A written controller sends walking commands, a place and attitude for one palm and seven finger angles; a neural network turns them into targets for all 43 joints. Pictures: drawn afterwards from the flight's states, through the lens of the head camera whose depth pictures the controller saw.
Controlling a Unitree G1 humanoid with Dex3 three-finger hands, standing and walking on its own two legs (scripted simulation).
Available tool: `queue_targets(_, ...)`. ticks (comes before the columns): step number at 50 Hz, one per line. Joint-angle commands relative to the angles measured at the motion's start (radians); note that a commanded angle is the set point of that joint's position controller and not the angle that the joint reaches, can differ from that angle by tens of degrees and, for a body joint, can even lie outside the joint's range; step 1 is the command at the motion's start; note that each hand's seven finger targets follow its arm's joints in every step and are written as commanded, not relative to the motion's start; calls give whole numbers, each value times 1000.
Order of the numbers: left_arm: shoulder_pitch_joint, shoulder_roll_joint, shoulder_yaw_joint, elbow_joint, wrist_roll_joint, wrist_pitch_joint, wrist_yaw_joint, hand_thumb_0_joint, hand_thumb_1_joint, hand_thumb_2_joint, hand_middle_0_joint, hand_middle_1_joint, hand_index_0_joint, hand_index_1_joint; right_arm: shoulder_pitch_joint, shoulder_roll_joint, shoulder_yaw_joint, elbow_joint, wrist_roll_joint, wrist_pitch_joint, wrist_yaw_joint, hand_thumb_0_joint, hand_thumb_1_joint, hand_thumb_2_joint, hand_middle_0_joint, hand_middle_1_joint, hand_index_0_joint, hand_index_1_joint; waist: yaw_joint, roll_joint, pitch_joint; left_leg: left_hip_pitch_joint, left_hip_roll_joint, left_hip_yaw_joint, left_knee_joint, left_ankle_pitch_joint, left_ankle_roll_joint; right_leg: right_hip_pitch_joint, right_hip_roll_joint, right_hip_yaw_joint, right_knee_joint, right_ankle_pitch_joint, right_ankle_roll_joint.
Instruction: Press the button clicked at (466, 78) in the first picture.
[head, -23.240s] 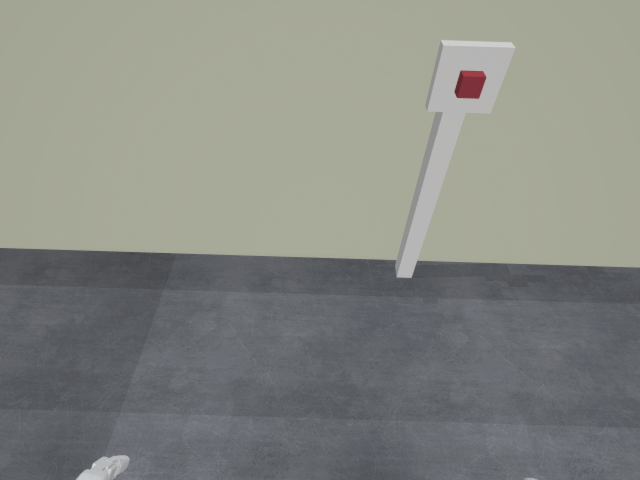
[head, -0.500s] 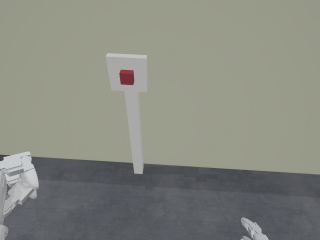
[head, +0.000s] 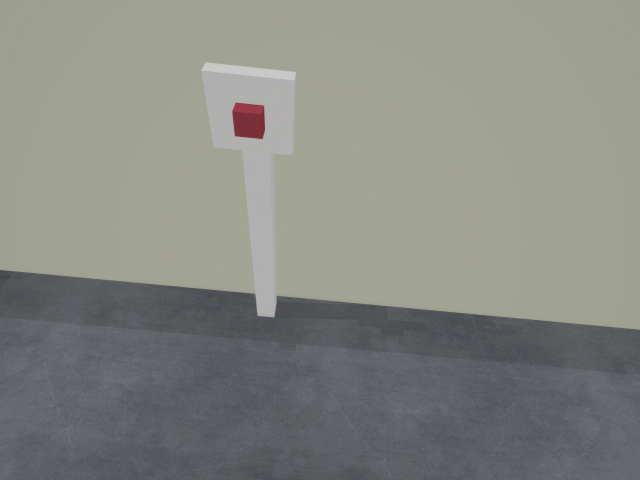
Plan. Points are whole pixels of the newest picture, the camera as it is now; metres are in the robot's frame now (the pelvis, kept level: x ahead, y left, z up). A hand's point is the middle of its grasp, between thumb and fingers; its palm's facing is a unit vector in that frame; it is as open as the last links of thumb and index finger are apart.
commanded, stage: let the arm hang, fingers relaxed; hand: left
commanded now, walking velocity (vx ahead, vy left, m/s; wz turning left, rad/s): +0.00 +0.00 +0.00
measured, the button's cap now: (249, 120) +0.69 +0.17 +0.06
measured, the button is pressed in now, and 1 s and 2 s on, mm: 0 0 0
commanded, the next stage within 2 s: stand and wait in 0.78 s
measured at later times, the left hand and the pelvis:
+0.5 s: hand out of the picture -0.05 +0.16 -0.16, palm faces +0.03 -0.98 -0.19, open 7.1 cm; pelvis -0.01 +0.00 +0.01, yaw -1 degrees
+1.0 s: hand out of the picture -0.04 +0.14 -0.17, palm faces +0.04 -0.98 -0.18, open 7.4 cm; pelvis -0.01 -0.02 +0.01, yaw -1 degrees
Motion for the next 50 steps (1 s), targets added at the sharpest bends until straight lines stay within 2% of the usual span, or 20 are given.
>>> queue_targets(1, 72, 105, 13, 55, -21, -43, -24, 0, 900, 900, -677, -820, -677, -820, -6, -103, -32, -21, -4, -16, -18, 0, -900, -900, 200, 300, 200, 300, 21, 270, -58, 98, 124, -141, -151, 218, 22, 16, -84, 87, -146, 169, -43)
queue_targets(2, 72, 107, 9, 88, -21, -43, -27, 0, 900, 900, -640, -780, -640, -780, 3, -104, -31, -6, -2, -14, -19, 0, -900, -900, 200, 300, 200, 300, 18, 259, -55, 106, 126, -143, -162, 191, 21, 17, -82, 87, -155, 163, -45)
queue_targets(3, 74, 105, 7, 111, -20, -45, -27, 0, 900, 900, -603, -740, -603, -740, 11, -107, -34, 5, 1, -11, -22, 0, -900, -900, 200, 300, 200, 300, 18, 208, -41, 115, 132, -146, -160, 189, 23, 9, -83, 88, -176, 170, -46)
queue_targets(5, 72, 97, -4, 164, -21, -47, -30, 0, 900, 900, -530, -660, -530, -660, 36, -108, -36, 34, 3, -8, -24, 0, -900, -900, 200, 300, 200, 300, 7, 157, -32, 128, 134, -144, -177, 146, 19, 2, -86, 91, -195, 155, -48)
queue_targets(8, 89, 87, -11, 223, -21, -49, -29, 0, 900, 900, -420, -540, -420, -540, 59, -116, -37, 69, 7, -9, -27, 0, -900, -900, 200, 300, 200, 300, 7, 85, -16, 146, 143, -144, -195, 137, 23, -7, -83, 89, -211, 145, -47)
queue_targets(11, 107, 75, -19, 272, -24, -52, -26, 0, 900, 900, -310, -420, -310, -420, 80, -108, -33, 105, 8, -11, -28, 0, -900, -900, 200, 300, 200, 300, 4, 43, -7, 164, 140, -130, -204, 143, 21, -11, -90, 89, -220, 150, -44)
queue_targets(14, 122, 58, -27, 306, -25, -52, -22, 0, 900, 900, -200, -300, -200, -300, 87, -92, -29, 132, 7, -6, -29, 0, -900, -900, 200, 300, 200, 300, 4, 12, 47, 155, 135, -116, -210, 118, 20, -43, -93, 94, -238, 119, -44)
queue_targets(19, 141, 41, -29, 337, -25, -49, -17, 0, 900, 900, -200, -300, -200, -300, 107, -68, -26, 165, 5, -2, -28, 0, -900, -900, 200, 300, 200, 300, 3, 28, 88, 135, 128, -110, -228, 52, 16, -68, -90, 98, -241, 67, -44)
queue_targets(30, 148, 10, -23, 351, -27, -54, -12, 0, 900, 900, -200, -300, -200, -300, 140, -20, -23, 192, 3, -2, -32, 0, -900, -900, 200, 300, 200, 300, 7, 61, 115, 106, 116, -88, -209, 59, 6, -77, -95, 107, -249, 59, -51)
queue_targets(37, 145, -5, -16, 347, -29, -59, -10, 0, 900, 900, -200, -300, -200, -300, 164, -6, -25, 196, 2, -7, -36, 0, -900, -900, 200, 300, 200, 300, 5, 75, 93, 112, 119, -85, -194, 107, 3, -53, -94, 110, -246, 99, -55)
queue_targets(38, 142, -3, -15, 347, -27, -59, -9, 0, 900, 900, -200, -300, -200, -300, 165, -8, -26, 196, 3, -6, -36, 0, -900, -900, 200, 300, 200, 300, 6, 56, 100, 109, 122, -85, -190, 115, 2, -54, -90, 106, -245, 103, -54)
queue_targets(40, 144, -9, -14, 347, -28, -59, -9, 0, 900, 900, -200, -300, -200, -300, 167, -3, -25, 200, 3, -9, -38, 0, -900, -900, 200, 300, 200, 300, 7, 72, 94, 113, 124, -85, -192, 126, 4, -46, -92, 103, -242, 120, -53)
queue_targets(43, 148, -6, -14, 346, -28, -61, -8, 0, 900, 900, -200, -300, -200, -300, 169, -8, -29, 196, 5, -7, -38, 0, -900, -900, 200, 300, 200, 300, 7, 46, 90, 122, 123, -79, -177, 145, 1, -47, -93, 108, -250, 130, -53)
queue_targets(46, 142, -10, -13, 347, -29, -60, -8, 0, 900, 900, -200, -300, -200, -300, 172, -3, -28, 202, 3, -6, -38, 0, -900, -900, 200, 300, 200, 300, 4, 54, 102, 122, 124, -78, -181, 131, 0, -54, -95, 106, -252, 114, -55)
queue_targets(50, 143, -3, -11, 346, -28, -62, -7, 0, 900, 900, -200, -300, -200, -300, 166, -11, -28, 199, 4, -9, -40, 0, -900, -900, 200, 300, 200, 300, 5, 55, 83, 129, 128, -80, -177, 168, 2, -32, -94, 104, -245, 158, -52)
